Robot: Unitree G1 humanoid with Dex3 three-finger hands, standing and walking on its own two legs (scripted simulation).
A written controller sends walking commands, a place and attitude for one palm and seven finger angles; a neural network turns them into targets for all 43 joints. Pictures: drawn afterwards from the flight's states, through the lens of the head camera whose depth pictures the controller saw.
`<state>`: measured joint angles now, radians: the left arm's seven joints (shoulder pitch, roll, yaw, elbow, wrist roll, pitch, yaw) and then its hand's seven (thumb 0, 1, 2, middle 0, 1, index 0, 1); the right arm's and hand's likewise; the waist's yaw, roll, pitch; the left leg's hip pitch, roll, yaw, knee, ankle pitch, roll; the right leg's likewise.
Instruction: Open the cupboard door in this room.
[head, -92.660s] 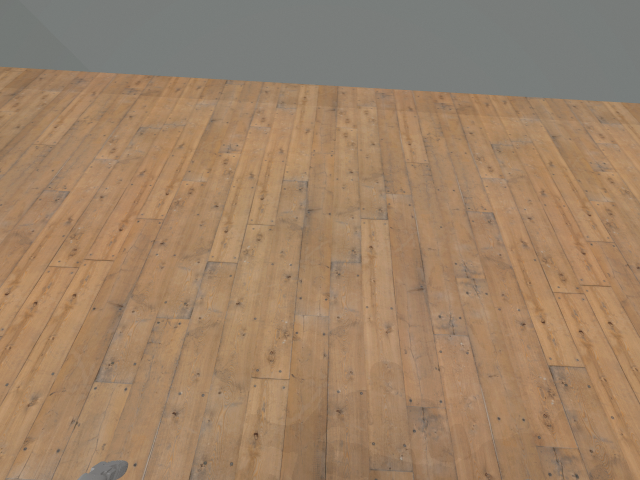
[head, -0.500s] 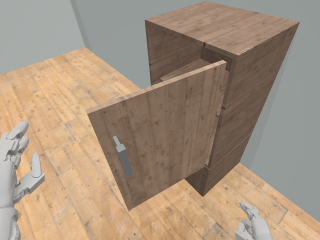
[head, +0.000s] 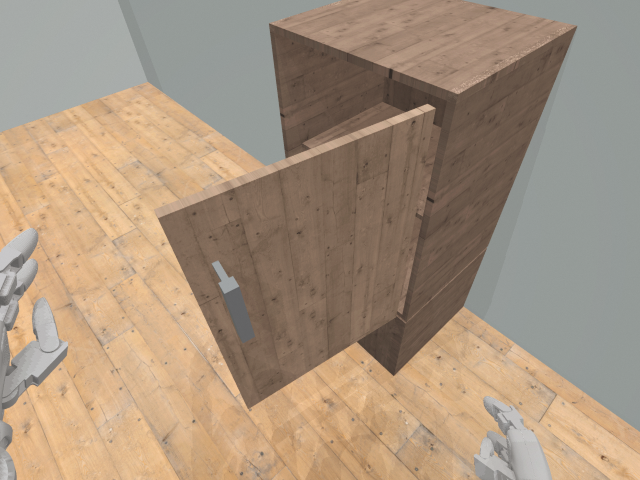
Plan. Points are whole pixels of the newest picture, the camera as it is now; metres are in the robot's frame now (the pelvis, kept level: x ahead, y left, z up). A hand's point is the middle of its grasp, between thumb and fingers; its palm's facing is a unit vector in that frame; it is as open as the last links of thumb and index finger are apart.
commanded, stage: step back with the hand held close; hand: left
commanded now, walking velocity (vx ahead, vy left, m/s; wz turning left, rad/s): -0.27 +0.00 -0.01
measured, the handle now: (232, 302) +0.35 +0.16 +0.01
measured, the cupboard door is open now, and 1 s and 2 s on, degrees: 81 81 81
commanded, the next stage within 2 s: stop stepping back and stand still in 1.14 s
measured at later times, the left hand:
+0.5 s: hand out of the picture +0.13 +0.29 +0.15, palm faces +0.41 -0.77 -0.49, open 7.4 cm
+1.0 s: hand out of the picture +0.05 +0.29 +0.16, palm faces +0.48 -0.72 -0.50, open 7.4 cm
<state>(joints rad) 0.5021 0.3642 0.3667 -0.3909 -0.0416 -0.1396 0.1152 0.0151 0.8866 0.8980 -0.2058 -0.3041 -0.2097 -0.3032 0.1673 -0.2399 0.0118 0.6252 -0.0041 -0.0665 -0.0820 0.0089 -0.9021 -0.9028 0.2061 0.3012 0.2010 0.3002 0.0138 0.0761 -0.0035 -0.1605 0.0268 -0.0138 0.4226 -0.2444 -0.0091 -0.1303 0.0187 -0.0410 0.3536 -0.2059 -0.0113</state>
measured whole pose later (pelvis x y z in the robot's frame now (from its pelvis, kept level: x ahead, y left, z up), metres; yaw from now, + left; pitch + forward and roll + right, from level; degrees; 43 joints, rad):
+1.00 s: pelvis -0.14 +0.01 -0.02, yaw +7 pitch +1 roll -4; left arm 0.50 0.46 0.45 -0.53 -0.02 -0.23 0.15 0.01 0.88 0.90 -0.21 -0.30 -0.21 -0.30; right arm 0.16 -0.20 -0.02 0.63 -0.01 -0.11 -0.08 0.01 -0.90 -0.90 0.21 0.30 0.20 0.30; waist -0.01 0.02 0.04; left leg -0.47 0.03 -0.02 0.57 -0.10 0.05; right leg -0.45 0.11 0.05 0.88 -0.38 0.01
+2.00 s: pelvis -0.28 -0.04 +0.00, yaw -3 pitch -1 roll -2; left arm 0.57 0.41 0.36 -0.43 -0.03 -0.20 0.14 0.01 0.88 0.90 -0.21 -0.30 -0.21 -0.30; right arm 0.23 -0.19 0.03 0.65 -0.01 -0.14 -0.08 0.01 -0.90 -0.90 0.21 0.30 0.20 0.30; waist -0.02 0.03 -0.02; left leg -0.30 0.02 -0.02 0.47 -0.16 0.00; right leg -0.15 0.10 -0.03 0.39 -0.23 -0.07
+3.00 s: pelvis -0.26 -0.04 +0.00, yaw +0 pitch -2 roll +0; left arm 0.19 0.26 0.01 1.13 0.00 -0.01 0.01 0.01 0.91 0.90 -0.19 -0.30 -0.20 -0.30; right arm 0.17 -0.23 0.01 1.13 -0.02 0.01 -0.02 0.00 -0.90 -0.90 0.21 0.30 0.20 0.30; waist 0.00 0.04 0.04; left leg -0.23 -0.03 -0.04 0.39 -0.13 0.01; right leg -0.10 0.05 -0.06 0.39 -0.26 -0.06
